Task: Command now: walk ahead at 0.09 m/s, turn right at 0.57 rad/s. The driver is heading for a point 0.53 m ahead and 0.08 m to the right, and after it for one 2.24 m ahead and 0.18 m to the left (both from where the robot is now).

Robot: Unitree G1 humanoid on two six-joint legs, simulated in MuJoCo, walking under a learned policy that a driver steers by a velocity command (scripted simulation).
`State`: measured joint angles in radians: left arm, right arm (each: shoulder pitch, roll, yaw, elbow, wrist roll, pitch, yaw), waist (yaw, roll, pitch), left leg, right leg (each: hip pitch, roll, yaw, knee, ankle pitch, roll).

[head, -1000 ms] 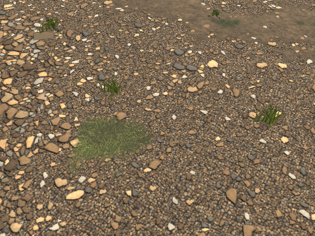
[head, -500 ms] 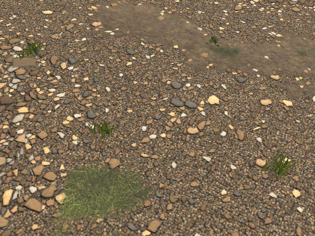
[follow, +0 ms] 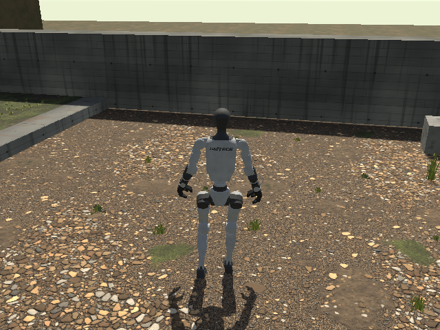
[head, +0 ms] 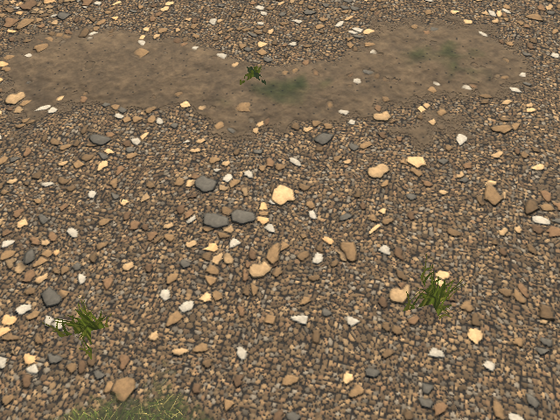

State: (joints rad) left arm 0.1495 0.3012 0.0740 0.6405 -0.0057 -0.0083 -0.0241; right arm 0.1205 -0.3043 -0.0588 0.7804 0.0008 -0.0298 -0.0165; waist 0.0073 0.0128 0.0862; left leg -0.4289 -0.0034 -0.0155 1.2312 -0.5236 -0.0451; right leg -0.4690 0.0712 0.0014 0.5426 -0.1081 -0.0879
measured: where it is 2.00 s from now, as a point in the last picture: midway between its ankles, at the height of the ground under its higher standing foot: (349, 384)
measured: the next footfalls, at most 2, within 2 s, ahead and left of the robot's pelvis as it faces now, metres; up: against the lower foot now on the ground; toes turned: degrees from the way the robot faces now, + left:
left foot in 0.34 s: +0.14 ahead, +0.16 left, +0.00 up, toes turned -18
right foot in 0.74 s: +0.03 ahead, -0.08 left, +0.00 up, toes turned -20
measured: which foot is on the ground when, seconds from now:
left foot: up 0.00-0.32, down 0.34-0.74, up 0.76-1.00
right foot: down 0.00-0.36, up 0.38-0.72, down 0.74-1.00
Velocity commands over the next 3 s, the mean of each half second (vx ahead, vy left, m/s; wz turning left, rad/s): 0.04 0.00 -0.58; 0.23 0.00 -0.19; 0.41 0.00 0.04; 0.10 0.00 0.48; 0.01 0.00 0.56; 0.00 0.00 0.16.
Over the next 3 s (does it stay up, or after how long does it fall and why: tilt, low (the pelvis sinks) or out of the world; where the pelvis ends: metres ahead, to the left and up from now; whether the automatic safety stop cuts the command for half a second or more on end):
stays up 0.46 -0.07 0.01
